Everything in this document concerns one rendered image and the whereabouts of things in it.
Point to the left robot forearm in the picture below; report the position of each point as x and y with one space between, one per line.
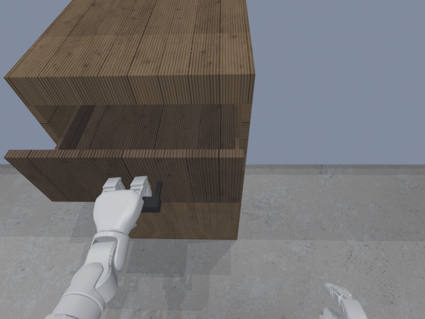
97 281

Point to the drawer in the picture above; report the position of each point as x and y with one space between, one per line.
193 149

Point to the handle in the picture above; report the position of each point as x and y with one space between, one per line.
153 204

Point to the robot left hand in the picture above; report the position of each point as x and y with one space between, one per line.
117 208

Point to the robot right hand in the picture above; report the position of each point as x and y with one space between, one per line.
350 309

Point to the cabinet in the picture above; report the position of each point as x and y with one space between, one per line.
120 52

